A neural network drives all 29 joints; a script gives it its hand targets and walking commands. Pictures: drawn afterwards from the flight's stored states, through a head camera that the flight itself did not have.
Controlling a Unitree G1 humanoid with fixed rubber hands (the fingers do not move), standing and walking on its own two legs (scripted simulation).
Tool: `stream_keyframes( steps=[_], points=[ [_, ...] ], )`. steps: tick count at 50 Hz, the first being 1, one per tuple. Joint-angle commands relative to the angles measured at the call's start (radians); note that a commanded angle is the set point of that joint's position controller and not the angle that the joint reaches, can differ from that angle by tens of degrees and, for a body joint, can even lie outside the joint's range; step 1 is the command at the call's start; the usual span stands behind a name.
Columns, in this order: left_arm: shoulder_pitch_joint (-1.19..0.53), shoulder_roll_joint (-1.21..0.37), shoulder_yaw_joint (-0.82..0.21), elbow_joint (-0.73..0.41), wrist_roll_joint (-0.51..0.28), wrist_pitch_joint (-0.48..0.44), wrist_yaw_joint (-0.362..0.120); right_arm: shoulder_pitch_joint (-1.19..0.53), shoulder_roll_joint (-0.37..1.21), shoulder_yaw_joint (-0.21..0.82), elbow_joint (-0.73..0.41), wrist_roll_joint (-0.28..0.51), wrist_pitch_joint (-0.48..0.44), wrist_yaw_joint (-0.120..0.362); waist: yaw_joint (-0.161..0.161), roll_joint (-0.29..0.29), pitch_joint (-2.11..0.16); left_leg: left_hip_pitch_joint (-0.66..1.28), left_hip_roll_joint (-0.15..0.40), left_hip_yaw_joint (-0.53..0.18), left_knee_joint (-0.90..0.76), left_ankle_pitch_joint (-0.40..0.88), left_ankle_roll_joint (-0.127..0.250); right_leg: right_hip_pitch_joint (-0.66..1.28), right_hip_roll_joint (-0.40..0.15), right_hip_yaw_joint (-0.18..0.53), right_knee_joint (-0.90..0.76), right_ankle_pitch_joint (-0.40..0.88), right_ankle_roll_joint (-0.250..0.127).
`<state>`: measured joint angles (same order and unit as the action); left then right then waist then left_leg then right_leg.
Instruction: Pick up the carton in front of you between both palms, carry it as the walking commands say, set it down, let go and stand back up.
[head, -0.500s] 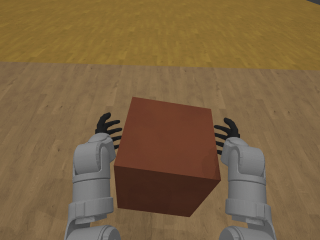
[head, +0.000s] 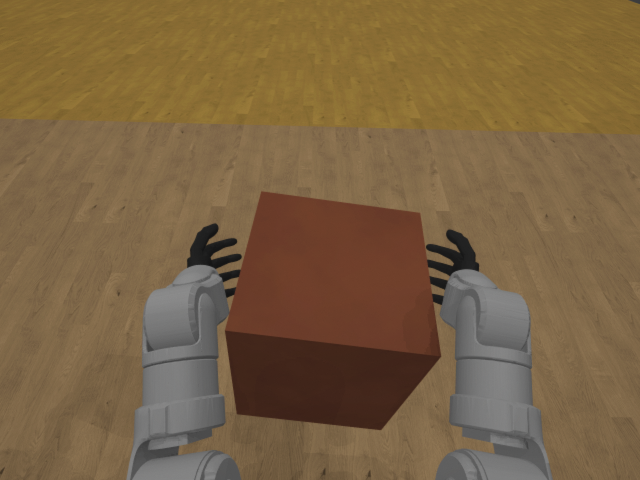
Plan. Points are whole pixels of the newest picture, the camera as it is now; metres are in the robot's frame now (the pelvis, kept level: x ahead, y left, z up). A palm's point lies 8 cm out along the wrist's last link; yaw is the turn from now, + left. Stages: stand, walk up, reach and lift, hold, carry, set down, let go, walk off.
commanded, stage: carry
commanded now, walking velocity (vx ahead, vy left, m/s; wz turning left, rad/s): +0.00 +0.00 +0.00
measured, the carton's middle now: (324, 317) +0.34 +0.00 +0.04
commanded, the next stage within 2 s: none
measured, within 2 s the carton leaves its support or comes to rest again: neither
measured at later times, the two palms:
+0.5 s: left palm (204, 293) +0.31 +0.15 +0.12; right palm (464, 299) +0.31 -0.16 +0.12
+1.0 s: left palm (194, 292) +0.31 +0.16 +0.12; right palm (457, 298) +0.31 -0.15 +0.12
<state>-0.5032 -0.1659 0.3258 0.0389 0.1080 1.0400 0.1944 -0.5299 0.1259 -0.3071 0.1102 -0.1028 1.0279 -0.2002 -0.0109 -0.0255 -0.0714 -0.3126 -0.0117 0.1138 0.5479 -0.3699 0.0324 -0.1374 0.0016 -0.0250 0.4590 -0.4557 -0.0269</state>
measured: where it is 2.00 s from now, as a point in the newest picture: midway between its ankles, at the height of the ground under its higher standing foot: outside the picture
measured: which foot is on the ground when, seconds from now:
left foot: down 0.00-1.00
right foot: down 0.00-1.00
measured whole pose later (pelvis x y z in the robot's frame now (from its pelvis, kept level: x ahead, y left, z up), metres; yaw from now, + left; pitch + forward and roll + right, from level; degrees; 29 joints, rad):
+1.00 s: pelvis -0.02 +0.01 +0.00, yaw +0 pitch -1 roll +0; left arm -0.52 -0.17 0.33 0.06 0.13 1.06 0.19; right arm -0.53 0.13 -0.32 0.13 -0.12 1.03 -0.20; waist -0.01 -0.02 -0.08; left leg -0.33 -0.01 0.11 0.54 -0.35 0.04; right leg -0.15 0.01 -0.03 0.44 -0.42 -0.02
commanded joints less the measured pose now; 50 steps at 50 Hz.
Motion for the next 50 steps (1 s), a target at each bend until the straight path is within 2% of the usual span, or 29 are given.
stream_keyframes(
  steps=[1, 4, 6, 7, 10, 11, 13, 14, 16, 19, 21, 25, 26, 27, 29, 30, 31, 32, 33, 34, 35, 38, 39, 40, 43, 44, 46, 47, 50],
  points=[
    [-0.628, -0.739, -0.553, -0.032, -0.144, -0.010, -0.001, -0.617, 0.825, 0.538, -0.044, 0.190, -0.005, 0.002, 0.005, -0.037, -0.281, 0.185, 0.128, -0.147, -0.044, 0.251, 0.057, -0.019, -0.104, 0.074, -0.068, 0.281, -0.022],
    [-0.592, -0.742, -0.546, 0.025, -0.148, -0.001, -0.002, -0.579, 0.781, 0.529, -0.040, 0.147, -0.005, -0.005, 0.018, 0.061, -0.269, 0.187, 0.107, -0.107, -0.043, 0.215, 0.041, -0.037, -0.114, 0.078, -0.084, 0.270, -0.028],
    [-0.551, -0.757, -0.542, 0.035, -0.139, 0.007, 0.000, -0.584, 0.807, 0.539, -0.069, 0.179, -0.002, 0.004, 0.007, -0.017, -0.298, 0.182, 0.122, -0.133, -0.063, 0.173, 0.048, -0.015, -0.117, 0.074, -0.081, 0.188, -0.017],
    [-0.539, -0.767, -0.516, 0.034, -0.136, 0.007, -0.006, -0.646, 0.815, 0.543, -0.103, 0.197, -0.001, 0.003, 0.016, 0.009, -0.276, 0.171, 0.126, -0.147, -0.073, 0.111, 0.047, -0.028, -0.105, 0.096, -0.099, 0.187, -0.025],
    [-0.587, -0.774, -0.567, 0.036, -0.160, -0.003, -0.002, -0.655, 0.805, 0.543, -0.102, 0.185, -0.014, -0.003, 0.007, 0.043, -0.307, 0.216, 0.128, -0.130, -0.061, 0.242, 0.050, -0.053, -0.107, 0.090, -0.072, 0.223, -0.029],
    [-0.581, -0.752, -0.529, 0.043, -0.143, -0.004, 0.002, -0.646, 0.833, 0.559, -0.059, 0.202, -0.004, -0.006, 0.012, -0.005, -0.322, 0.194, 0.150, -0.164, -0.081, 0.279, 0.053, -0.002, -0.099, 0.062, -0.054, 0.216, -0.025],
    [-0.599, -0.754, -0.534, 0.023, -0.134, -0.005, -0.006, -0.661, 0.809, 0.541, -0.084, 0.166, -0.009, -0.001, 0.011, 0.034, -0.293, 0.205, 0.122, -0.126, -0.069, 0.246, 0.046, -0.067, -0.102, 0.070, -0.054, 0.203, -0.020],
    [-0.560, -0.740, -0.535, 0.046, -0.119, -0.002, -0.005, -0.674, 0.822, 0.553, -0.093, 0.182, -0.011, 0.001, 0.013, -0.006, -0.319, 0.199, 0.116, -0.128, -0.051, 0.233, 0.061, -0.028, -0.101, 0.084, -0.078, 0.223, -0.021],
    [-0.576, -0.760, -0.546, 0.009, -0.176, -0.009, -0.009, -0.621, 0.824, 0.570, -0.081, 0.209, -0.007, 0.005, 0.006, -0.036, -0.315, 0.194, 0.125, -0.134, -0.053, 0.189, 0.057, -0.027, -0.109, 0.075, -0.078, 0.236, -0.028],
    [-0.527, -0.729, -0.548, 0.004, -0.129, -0.003, -0.005, -0.589, 0.806, 0.545, -0.070, 0.190, -0.004, 0.009, 0.004, 0.015, -0.298, 0.181, 0.100, -0.110, -0.052, 0.140, 0.042, -0.027, -0.128, 0.103, -0.086, 0.245, -0.021],
    [-0.593, -0.760, -0.566, 0.001, -0.154, 0.000, -0.005, -0.591, 0.812, 0.552, -0.055, 0.197, -0.006, 0.014, 0.001, -0.002, -0.300, 0.164, 0.119, -0.137, -0.077, 0.149, 0.051, -0.030, -0.117, 0.086, -0.103, 0.150, -0.028],
    [-0.556, -0.745, -0.533, 0.010, -0.119, -0.001, -0.003, -0.673, 0.832, 0.556, -0.089, 0.202, -0.010, 0.002, 0.008, -0.003, -0.311, 0.176, 0.129, -0.137, -0.083, 0.230, 0.048, 0.005, -0.109, 0.069, -0.059, 0.210, -0.027],
    [-0.562, -0.750, -0.537, 0.007, -0.138, -0.003, -0.009, -0.649, 0.829, 0.567, -0.085, 0.217, -0.012, 0.007, 0.022, 0.029, -0.331, 0.175, 0.119, -0.140, -0.084, 0.120, 0.048, -0.010, -0.108, 0.075, -0.091, 0.142, -0.025],
    [-0.621, -0.741, -0.537, -0.035, -0.141, -0.015, -0.003, -0.655, 0.875, 0.570, -0.059, 0.213, -0.008, 0.012, 0.008, -0.018, -0.296, 0.155, 0.133, -0.150, -0.087, 0.191, 0.050, -0.025, -0.109, 0.075, -0.077, 0.183, -0.027],
    [-0.602, -0.742, -0.545, -0.016, -0.143, -0.015, 0.006, -0.609, 0.838, 0.566, -0.044, 0.203, -0.013, 0.006, 0.005, 0.028, -0.326, 0.187, 0.121, -0.130, -0.053, 0.303, 0.054, 0.018, -0.116, 0.070, -0.055, 0.306, -0.023],
    [-0.574, -0.753, -0.556, 0.000, -0.142, -0.015, 0.000, -0.632, 0.841, 0.566, -0.102, 0.202, -0.019, 0.005, 0.008, 0.037, -0.338, 0.206, 0.112, -0.113, -0.058, 0.271, 0.054, -0.028, -0.104, 0.071, -0.064, 0.265, -0.015],
    [-0.561, -0.724, -0.529, 0.020, -0.115, -0.012, 0.004, -0.648, 0.831, 0.569, -0.062, 0.187, -0.012, -0.002, 0.002, -0.039, -0.309, 0.183, 0.117, -0.125, -0.036, 0.317, 0.059, -0.005, -0.099, 0.064, -0.067, 0.336, -0.016],
    [-0.544, -0.743, -0.539, -0.006, -0.140, -0.010, 0.000, -0.624, 0.829, 0.567, -0.100, 0.198, -0.017, -0.005, 0.002, 0.012, -0.338, 0.191, 0.123, -0.131, -0.010, 0.279, 0.055, 0.007, -0.111, 0.074, -0.077, 0.354, -0.012],
    [-0.559, -0.704, -0.532, 0.002, -0.129, -0.011, 0.003, -0.601, 0.836, 0.580, -0.046, 0.204, -0.009, 0.000, 0.002, -0.045, -0.334, 0.208, 0.109, -0.111, -0.037, 0.244, 0.040, -0.001, -0.118, 0.077, -0.060, 0.316, -0.015],
    [-0.547, -0.748, -0.550, 0.030, -0.145, -0.004, 0.001, -0.568, 0.801, 0.552, -0.055, 0.197, -0.012, -0.001, 0.015, 0.028, -0.319, 0.159, 0.112, -0.120, -0.020, 0.176, 0.052, 0.012, -0.110, 0.081, -0.097, 0.306, -0.013],
    [-0.564, -0.748, -0.553, 0.031, -0.152, -0.002, -0.005, -0.577, 0.798, 0.539, -0.061, 0.172, -0.006, 0.001, 0.015, -0.021, -0.279, 0.156, 0.115, -0.137, -0.056, 0.235, 0.068, -0.018, -0.111, 0.079, -0.069, 0.328, -0.007],
    [-0.624, -0.771, -0.572, -0.025, -0.167, -0.001, -0.016, -0.630, 0.840, 0.548, -0.084, 0.188, -0.012, 0.011, -0.005, 0.009, -0.361, 0.211, 0.137, -0.157, -0.040, 0.226, 0.062, 0.013, -0.101, 0.071, -0.060, 0.222, -0.014],
    [-0.595, -0.767, -0.557, -0.005, -0.162, -0.002, -0.011, -0.603, 0.803, 0.534, -0.074, 0.173, -0.001, 0.008, 0.020, -0.014, -0.321, 0.202, 0.126, -0.134, -0.030, 0.299, 0.051, -0.027, -0.115, 0.083, -0.055, 0.327, -0.008],
    [-0.591, -0.736, -0.548, 0.030, -0.129, 0.001, -0.008, -0.635, 0.803, 0.541, -0.060, 0.159, -0.002, 0.000, 0.009, -0.017, -0.325, 0.189, 0.107, -0.128, -0.043, 0.227, 0.047, -0.028, -0.113, 0.079, -0.065, 0.256, -0.019],
    [-0.626, -0.736, -0.527, 0.012, -0.134, -0.002, -0.001, -0.651, 0.854, 0.555, -0.053, 0.191, -0.007, 0.006, -0.005, -0.002, -0.332, 0.182, 0.109, -0.120, -0.008, 0.294, 0.056, 0.008, -0.113, 0.076, -0.045, 0.389, -0.022],
    [-0.573, -0.794, -0.553, 0.023, -0.160, -0.001, -0.005, -0.658, 0.837, 0.563, -0.126, 0.204, -0.008, 0.009, 0.014, -0.001, -0.343, 0.197, 0.118, -0.121, -0.057, 0.227, 0.055, -0.006, -0.125, 0.072, -0.059, 0.234, -0.017],
    [-0.594, -0.731, -0.529, 0.024, -0.122, 0.007, -0.002, -0.614, 0.797, 0.530, -0.035, 0.165, -0.002, 0.003, -0.001, 0.024, -0.245, 0.152, 0.113, -0.140, -0.076, 0.099, 0.060, -0.052, -0.108, 0.075, -0.108, 0.123, -0.021],
    [-0.594, -0.779, -0.547, 0.029, -0.146, 0.005, -0.001, -0.672, 0.832, 0.558, -0.060, 0.194, -0.010, 0.004, 0.013, 0.006, -0.254, 0.145, 0.121, -0.151, -0.060, 0.206, 0.063, -0.043, -0.105, 0.072, -0.097, 0.208, -0.016],
    [-0.576, -0.765, -0.530, 0.039, -0.128, 0.006, 0.000, -0.623, 0.827, 0.542, -0.060, 0.192, -0.006, 0.005, 0.018, 0.007, -0.326, 0.163, 0.130, -0.134, -0.042, 0.231, 0.055, 0.027, -0.113, 0.074, -0.076, 0.292, -0.011]
  ],
)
